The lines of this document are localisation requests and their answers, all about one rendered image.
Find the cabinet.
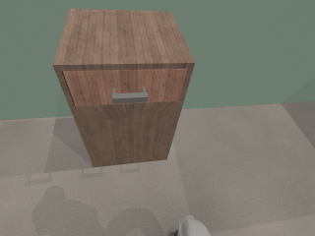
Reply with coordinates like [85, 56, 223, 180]
[52, 8, 195, 167]

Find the right robot shin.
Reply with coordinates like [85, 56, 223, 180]
[184, 215, 195, 220]

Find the right robot thigh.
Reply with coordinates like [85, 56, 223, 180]
[177, 218, 211, 236]

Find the drawer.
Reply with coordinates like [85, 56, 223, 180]
[63, 68, 187, 106]

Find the handle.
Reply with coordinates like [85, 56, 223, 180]
[112, 87, 148, 104]

